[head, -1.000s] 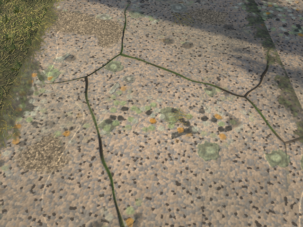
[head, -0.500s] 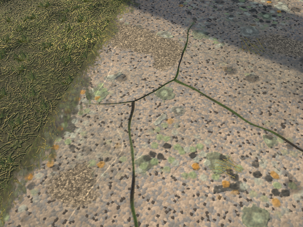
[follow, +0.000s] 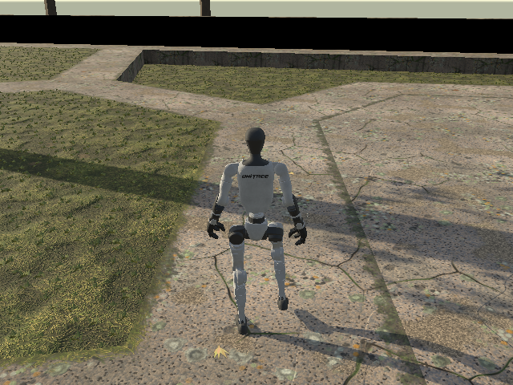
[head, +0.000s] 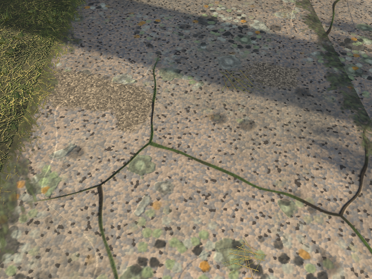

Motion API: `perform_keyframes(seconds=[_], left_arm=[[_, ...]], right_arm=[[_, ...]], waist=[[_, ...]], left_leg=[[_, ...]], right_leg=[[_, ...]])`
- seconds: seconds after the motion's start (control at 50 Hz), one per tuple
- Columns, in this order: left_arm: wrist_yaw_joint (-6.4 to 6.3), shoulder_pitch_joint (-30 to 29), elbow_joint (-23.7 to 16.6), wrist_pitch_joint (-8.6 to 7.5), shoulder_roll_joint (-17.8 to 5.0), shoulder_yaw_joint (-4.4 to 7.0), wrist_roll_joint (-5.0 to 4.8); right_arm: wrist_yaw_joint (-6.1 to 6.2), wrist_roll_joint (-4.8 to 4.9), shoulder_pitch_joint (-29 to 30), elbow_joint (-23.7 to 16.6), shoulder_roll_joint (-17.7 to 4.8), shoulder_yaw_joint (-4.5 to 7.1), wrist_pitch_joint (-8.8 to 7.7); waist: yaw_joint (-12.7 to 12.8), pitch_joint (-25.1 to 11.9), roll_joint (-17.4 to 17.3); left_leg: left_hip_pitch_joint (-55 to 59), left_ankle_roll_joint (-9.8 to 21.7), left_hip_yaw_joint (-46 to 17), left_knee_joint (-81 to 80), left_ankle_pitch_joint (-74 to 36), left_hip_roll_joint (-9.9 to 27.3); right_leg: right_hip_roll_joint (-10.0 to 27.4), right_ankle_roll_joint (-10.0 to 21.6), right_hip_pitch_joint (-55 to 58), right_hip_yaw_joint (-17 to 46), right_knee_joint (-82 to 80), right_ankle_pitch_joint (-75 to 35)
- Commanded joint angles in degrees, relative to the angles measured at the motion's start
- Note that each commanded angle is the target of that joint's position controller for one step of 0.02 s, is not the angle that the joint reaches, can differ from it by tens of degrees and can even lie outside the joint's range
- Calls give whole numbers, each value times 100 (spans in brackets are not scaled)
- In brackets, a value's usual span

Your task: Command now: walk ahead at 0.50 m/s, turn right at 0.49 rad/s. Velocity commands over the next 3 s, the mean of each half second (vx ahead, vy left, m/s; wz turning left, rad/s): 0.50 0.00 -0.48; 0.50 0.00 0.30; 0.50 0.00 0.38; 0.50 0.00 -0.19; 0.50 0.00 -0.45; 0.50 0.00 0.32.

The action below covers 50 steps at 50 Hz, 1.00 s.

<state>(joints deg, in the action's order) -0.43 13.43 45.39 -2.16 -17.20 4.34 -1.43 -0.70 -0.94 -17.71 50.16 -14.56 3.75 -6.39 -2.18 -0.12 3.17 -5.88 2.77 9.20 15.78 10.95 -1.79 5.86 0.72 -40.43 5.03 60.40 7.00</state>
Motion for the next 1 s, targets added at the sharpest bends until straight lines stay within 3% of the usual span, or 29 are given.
perform_keyframes(seconds=[0.02,0.12,0.18,0.22,0.24,0.26,0.28,0.3,0.32,0.34,0.36,0.38,0.4,0.42,0.46,0.5,0.6,0.72,0.78,0.8,0.82,0.84,0.86,0.88,0.9,0.92,0.94,0.96,1.0], left_arm=[[82,28,-349,-40,-50,1,16],[288,-1030,-834,-61,62,-90,28],[390,-1318,-1117,-53,14,-84,10],[418,-1115,-1199,-26,-143,-3,14],[411,-718,-1147,-7,-296,84,12],[378,92,-959,-3,-542,236,0],[268,1071,-706,36,-982,455,8],[188,1086,-686,24,-1718,579,-31],[204,1289,-879,-72,-1388,448,35],[238,1141,-814,-142,-1017,334,98],[236,796,-841,-176,-840,280,61],[230,344,-933,-177,-644,217,55],[206,36,-1024,-185,-406,127,126],[197,-73,-1056,-200,-326,93,161],[181,5,-940,-274,-424,101,146],[136,185,-791,-320,-549,124,156],[72,380,-535,-346,-592,97,177],[40,626,-167,-278,-676,144,139],[-41,428,-168,-170,-818,188,110],[-79,359,-198,-130,-909,210,107],[-116,258,-226,-75,-944,207,100],[-160,256,-277,-73,-875,163,110],[-126,721,-504,-184,-376,-13,243],[-14,802,-553,-387,-147,-146,246],[96,315,-641,-550,-585,-50,30],[128,-101,-778,-628,-621,-69,-51],[98,-267,-807,-646,-586,-63,60],[56,-277,-808,-597,-654,-2,181],[35,-39,-826,-460,-557,11,233]], right_arm=[[80,0,438,-340,-748,148,-79],[137,91,-4,-155,-1003,210,69],[140,169,-125,-73,-1106,247,201],[168,201,-5,-112,-1272,288,265],[191,216,49,-137,-1354,311,305],[212,242,159,-166,-1379,311,347],[232,199,148,-248,-1271,259,319],[135,-40,-366,-576,-367,-21,168],[45,136,44,-680,-644,-20,-106],[-2,360,713,-882,-957,77,-223],[16,327,807,-931,-864,35,-272],[62,188,769,-845,-869,58,-258],[58,155,523,-740,-924,104,-170],[35,153,345,-663,-887,112,-66],[34,105,241,-578,-702,85,81],[60,101,563,-674,-592,43,155],[-22,181,1276,-823,-481,-24,131],[-225,241,1876,-1165,-458,-60,101],[-324,209,1663,-1262,-551,-18,101],[-316,193,1366,-1234,-679,48,126],[-293,183,708,-1102,-876,164,148],[-227,184,-157,-926,-1190,318,168],[-132,149,-825,-892,-1811,478,186],[-161,219,-835,-912,-1663,397,150],[-142,205,-743,-931,-1285,305,167],[-115,204,-427,-1006,-1095,253,182],[-108,196,-43,-1100,-989,208,205],[-94,158,226,-1199,-838,149,213],[-58,123,415,-1315,-856,149,225]], waist=[[196,250,-602],[-220,568,-466],[-235,606,-548],[2,312,-779],[259,22,-895],[738,-400,-835],[1189,-924,-472],[579,-1299,1177],[851,-2285,674],[982,-1544,274],[722,-988,-29],[446,-621,-298],[208,-528,-202],[100,-492,-165],[47,-388,-167],[142,-169,-98],[488,142,9],[725,481,-44],[497,232,125],[330,-51,245],[-51,-445,218],[-474,-921,-4],[-395,-1689,-1213],[-249,-2378,-1766],[-478,-1880,-1236],[-399,-1164,-801],[-145,-630,-276],[56,-379,-255],[299,-258,-535]], left_leg=[[-91,752,-546,-844,-1590,1593],[623,678,-146,-738,-1615,1810],[1138,557,39,-358,-2216,1944],[1228,423,244,312,-4015,1922],[1210,359,332,974,-4950,1876],[906,224,475,2071,-5271,1704],[-293,-29,480,3641,-4117,1466],[-3097,-395,237,5818,1393,413],[-3803,-353,-1265,6652,2311,33],[-4306,-206,-1460,6600,1776,329],[-4177,-116,-1426,6095,1263,570],[-3792,-148,-1404,5606,988,765],[-3326,-174,-1406,5295,765,961],[-3027,-221,-1360,5119,632,1018],[-2891,-362,-1208,4794,335,1030],[-3161,-456,-1173,4320,-223,1066],[-3254,-328,-1079,2682,-1887,904],[-3761,-46,-1070,1838,-1500,635],[-3280,204,-724,1730,-679,344],[-2767,306,-510,1789,-389,123],[-1853,453,-349,1646,-398,-129],[-367,691,-708,1488,-768,-59],[1846,1563,-3153,1461,-784,1403],[2971,2273,-5721,465,-54,2151],[2739,1900,-5106,286,529,1956],[1900,1649,-4302,224,426,1745],[926,1486,-3753,118,-65,1525],[246,1410,-3379,-30,-612,1337],[-448,1466,-3095,-252,-1194,1134]], right_leg=[[145,-2,-122,115,-727,-848],[91,140,-297,-410,-1860,-945],[-32,313,-267,-705,-2180,-298],[-381,519,439,-1060,-2261,275],[-633,650,1046,-1226,-2277,529],[-916,842,2177,-1313,-2651,296],[-754,1114,3959,-704,-2909,25],[849,2085,6060,2356,-3191,435],[1455,2531,6511,4348,-4202,1018],[1263,2143,6117,3516,-4333,600],[1012,1923,5255,2721,-4300,134],[767,1745,4397,2128,-4344,-425],[642,1636,3822,1648,-4459,-917],[563,1599,3483,1434,-4599,-1152],[507,1613,3106,961,-4796,-1767],[463,1541,3022,577,-4972,-1936],[308,1113,3302,-152,-5206,-1237],[794,992,4494,-451,-4992,-1476],[863,786,4819,-699,-4306,-3339],[812,702,4843,-797,-3808,-4411],[661,568,4669,-985,-2879,-5106],[438,348,3822,-1150,-1546,-4530],[-298,-24,1645,-1200,725,-1465],[-1159,-157,86,-183,1955,2573],[-717,-13,-530,319,2174,2285],[-450,75,-620,181,1808,1796],[-226,64,-388,77,1212,1468],[-68,9,1,43,764,1262],[-5,-145,424,-30,364,1113]])
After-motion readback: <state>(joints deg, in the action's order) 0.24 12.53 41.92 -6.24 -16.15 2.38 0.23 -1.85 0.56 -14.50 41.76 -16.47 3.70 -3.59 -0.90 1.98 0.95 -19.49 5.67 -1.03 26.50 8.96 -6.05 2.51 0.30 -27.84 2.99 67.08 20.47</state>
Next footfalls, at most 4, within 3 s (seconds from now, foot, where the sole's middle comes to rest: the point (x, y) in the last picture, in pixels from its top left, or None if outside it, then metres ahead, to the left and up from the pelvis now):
0.28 right None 0.29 -0.16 -0.78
0.84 left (186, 244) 0.65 -0.01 -0.78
1.32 right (229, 183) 0.92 -0.21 -0.78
1.82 left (161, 146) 1.13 0.08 -0.78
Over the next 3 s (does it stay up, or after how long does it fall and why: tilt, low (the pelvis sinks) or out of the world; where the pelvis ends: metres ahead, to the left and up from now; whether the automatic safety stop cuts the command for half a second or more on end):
stays up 1.63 -0.11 -0.02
